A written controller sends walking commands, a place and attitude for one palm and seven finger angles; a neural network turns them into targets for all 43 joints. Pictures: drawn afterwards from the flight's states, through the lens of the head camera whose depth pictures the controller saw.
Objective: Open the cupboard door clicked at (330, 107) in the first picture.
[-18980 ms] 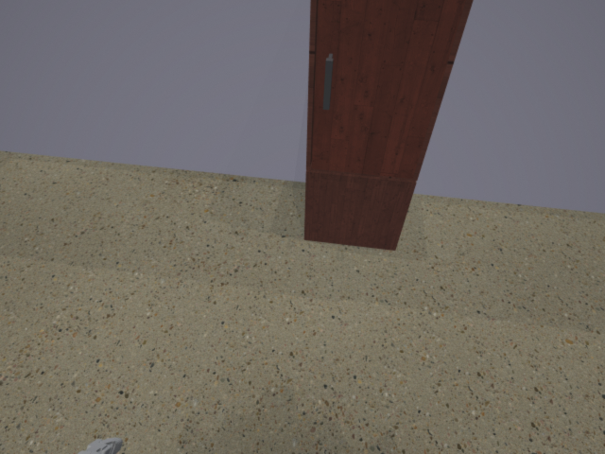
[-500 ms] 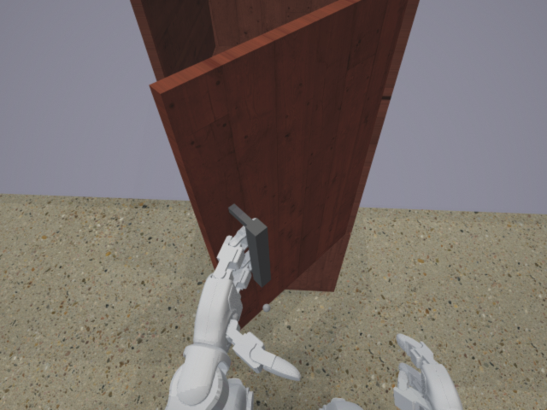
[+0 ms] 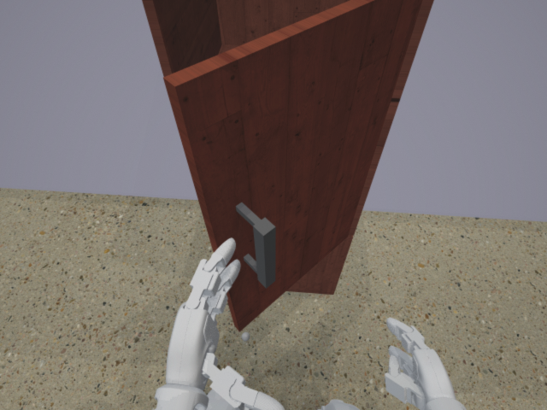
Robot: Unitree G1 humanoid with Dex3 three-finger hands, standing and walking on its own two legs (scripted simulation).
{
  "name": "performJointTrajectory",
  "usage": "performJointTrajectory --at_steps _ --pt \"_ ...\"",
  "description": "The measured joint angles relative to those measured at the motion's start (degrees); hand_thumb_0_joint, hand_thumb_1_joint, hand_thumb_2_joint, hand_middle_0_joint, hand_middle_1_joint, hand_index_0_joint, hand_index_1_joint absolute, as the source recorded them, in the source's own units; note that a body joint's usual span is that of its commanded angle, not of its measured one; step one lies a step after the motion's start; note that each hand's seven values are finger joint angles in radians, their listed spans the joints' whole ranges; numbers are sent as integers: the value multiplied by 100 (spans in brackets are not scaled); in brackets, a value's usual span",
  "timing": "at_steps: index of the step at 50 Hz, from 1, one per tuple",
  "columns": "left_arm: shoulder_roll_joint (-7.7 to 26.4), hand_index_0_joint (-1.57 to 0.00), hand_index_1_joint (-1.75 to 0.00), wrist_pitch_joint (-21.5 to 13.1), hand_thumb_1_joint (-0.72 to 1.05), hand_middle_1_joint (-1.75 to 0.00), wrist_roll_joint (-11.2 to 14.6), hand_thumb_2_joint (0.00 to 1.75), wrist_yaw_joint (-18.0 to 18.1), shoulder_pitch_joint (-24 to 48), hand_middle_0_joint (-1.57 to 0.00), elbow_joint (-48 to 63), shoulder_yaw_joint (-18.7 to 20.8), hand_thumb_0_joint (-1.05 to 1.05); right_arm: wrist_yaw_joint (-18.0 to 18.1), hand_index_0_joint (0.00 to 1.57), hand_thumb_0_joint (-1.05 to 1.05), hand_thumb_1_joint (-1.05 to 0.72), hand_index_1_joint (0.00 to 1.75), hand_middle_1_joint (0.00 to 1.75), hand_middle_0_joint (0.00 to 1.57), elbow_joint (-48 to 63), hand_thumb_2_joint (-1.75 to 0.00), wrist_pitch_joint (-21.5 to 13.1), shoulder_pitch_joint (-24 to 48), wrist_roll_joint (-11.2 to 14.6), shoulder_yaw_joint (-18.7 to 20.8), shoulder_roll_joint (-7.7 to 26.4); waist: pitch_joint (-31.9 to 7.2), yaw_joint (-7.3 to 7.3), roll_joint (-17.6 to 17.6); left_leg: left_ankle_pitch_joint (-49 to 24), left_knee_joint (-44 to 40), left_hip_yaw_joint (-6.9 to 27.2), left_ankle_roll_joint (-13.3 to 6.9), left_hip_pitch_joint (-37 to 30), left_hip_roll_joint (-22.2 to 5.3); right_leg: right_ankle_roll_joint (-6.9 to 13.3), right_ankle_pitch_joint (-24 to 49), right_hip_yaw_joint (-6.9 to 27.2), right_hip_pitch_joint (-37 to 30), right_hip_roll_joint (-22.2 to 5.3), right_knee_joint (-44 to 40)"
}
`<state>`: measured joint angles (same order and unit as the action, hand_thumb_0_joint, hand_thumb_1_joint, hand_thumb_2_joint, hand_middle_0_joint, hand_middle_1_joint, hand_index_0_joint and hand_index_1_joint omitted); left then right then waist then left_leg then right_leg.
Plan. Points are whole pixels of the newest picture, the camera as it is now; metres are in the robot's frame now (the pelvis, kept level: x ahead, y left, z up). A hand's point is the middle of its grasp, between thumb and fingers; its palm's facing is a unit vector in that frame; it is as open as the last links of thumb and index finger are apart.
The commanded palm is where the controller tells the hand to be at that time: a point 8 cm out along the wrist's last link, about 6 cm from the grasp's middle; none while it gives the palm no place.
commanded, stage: slide the hand sideways off the handle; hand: left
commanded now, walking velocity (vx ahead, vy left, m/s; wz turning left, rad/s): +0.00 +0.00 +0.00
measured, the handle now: (256, 247) +0.33 +0.05 +0.08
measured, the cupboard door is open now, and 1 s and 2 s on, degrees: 47 47 47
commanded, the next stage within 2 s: draw the hand back to the body in 0.42 s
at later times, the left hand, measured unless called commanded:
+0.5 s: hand (203, 365) +0.18 +0.09 +0.07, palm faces -0.05 -1.00 +0.00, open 16.3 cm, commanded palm +0.15 +0.15 +0.07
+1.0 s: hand (140, 346) +0.18 +0.15 +0.13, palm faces -0.04 -1.00 -0.07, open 16.3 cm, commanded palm +0.15 +0.21 +0.15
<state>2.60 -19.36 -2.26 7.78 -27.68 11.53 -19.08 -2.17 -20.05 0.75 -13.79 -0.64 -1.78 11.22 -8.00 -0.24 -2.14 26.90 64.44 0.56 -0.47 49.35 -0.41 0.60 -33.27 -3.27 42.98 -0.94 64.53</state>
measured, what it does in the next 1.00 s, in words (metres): stands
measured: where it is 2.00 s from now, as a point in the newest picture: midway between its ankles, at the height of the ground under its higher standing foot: outside the picture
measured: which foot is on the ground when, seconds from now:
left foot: down 0.00-1.00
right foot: down 0.00-1.00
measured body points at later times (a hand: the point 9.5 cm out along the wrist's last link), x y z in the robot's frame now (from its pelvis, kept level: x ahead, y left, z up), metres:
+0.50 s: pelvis +0.00 -0.02 -0.01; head +0.05 -0.02 +0.44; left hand +0.17 +0.15 +0.07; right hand +0.19 -0.24 -0.08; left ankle +0.05 +0.11 -0.65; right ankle -0.01 -0.12 -0.65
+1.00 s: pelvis +0.01 +0.00 +0.02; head +0.01 +0.00 +0.47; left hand +0.17 +0.20 +0.14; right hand +0.19 -0.22 -0.03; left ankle +0.05 +0.11 -0.65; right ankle -0.01 -0.12 -0.65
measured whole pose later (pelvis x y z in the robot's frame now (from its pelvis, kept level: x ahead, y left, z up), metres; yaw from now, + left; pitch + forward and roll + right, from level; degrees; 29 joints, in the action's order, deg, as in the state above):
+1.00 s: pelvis +0.01 +0.00 +0.02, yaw +0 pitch +8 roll -2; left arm 14.1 -12.8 12.1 -7.0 -38.3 26.6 0.8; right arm 3.2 -21.0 -2.1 -16.7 2.8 -1.7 12.1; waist -8.5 0.3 -3.2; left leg 25.6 59.4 2.1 -0.3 41.4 -1.2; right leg 0.6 -30.7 -4.6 33.8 0.3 56.9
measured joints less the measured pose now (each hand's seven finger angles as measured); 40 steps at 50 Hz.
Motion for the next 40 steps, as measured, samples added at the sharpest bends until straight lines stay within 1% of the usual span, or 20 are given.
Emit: performJointTrajectory --at_steps 3,5,11,15,21,25,28,33,36,40 --pt "86 -15 -30 -33 -50 -30 14 30 -116 -175 -14 132 69 -1 6 20 1 -91 30 30 20 39 -90 8 2 0 18 7 -17 20 14 37 66 13 22 63 -11 24 -46 -10 65 12 77" --pt "155 -15 -30 -38 -50 -30 69 30 -188 -297 -14 217 155 -1 20 20 1 -91 30 30 20 59 -90 14 -6 2 28 11 -16 28 11 58 97 25 38 82 -19 39 -72 -20 85 21 112" --pt "375 -15 -30 -103 -50 -30 390 30 -455 -673 -15 450 617 -1 101 20 1 -91 30 30 20 38 -90 3 -80 35 54 21 -47 51 -6 103 143 72 92 111 -58 88 -121 -61 107 64 152" --pt "435 -15 -30 -202 -50 -30 627 30 -730 -900 -14 601 851 -1 164 20 1 -91 30 30 20 -7 -90 -47 -129 69 95 48 -75 45 -24 127 189 119 121 158 -72 112 -148 -104 135 85 182" --pt "526 -15 -30 -257 -50 -30 808 30 -1118 -1086 -14 658 1054 -1 260 20 1 -91 30 30 20 -77 -90 -77 -129 105 188 72 -101 38 -22 155 282 148 147 268 -85 130 -185 -128 238 100 274" --pt "593 -15 -30 -258 -50 -30 944 30 -1239 -1109 -15 636 1203 -1 325 20 1 -91 30 30 20 -114 -90 -104 -105 124 230 69 -109 38 -19 171 350 160 150 336 -93 132 -200 -138 300 109 334" --pt "598 -15 -30 -282 -50 -30 1038 30 -1264 -1078 -15 672 1262 -1 358 20 1 -91 30 30 20 -124 -90 -143 -97 138 238 72 -120 40 -32 180 403 179 143 386 -97 129 -202 -155 332 115 363" --pt "760 -15 -30 -132 -50 -30 1089 30 -1284 -1042 -15 1012 1372 -1 414 20 1 -91 30 30 20 -125 -90 -102 -123 198 226 27 -125 69 -71 163 327 170 121 224 -106 106 -151 -143 160 128 246" --pt "851 -15 -30 48 -50 -30 1136 30 -1296 -1091 -15 1192 1511 -1 438 20 1 -91 30 30 20 -116 -90 -47 -159 248 193 -10 -136 61 -119 108 144 149 97 -17 -104 81 -70 -123 -81 128 37" --pt "851 -15 -30 331 -50 -30 1260 30 -1356 -1169 -15 1244 1661 -1 475 20 1 -91 30 30 20 -82 -90 -42 -213 298 115 -16 -142 37 -160 8 -131 124 60 -328 -93 44 61 -101 -396 121 -273"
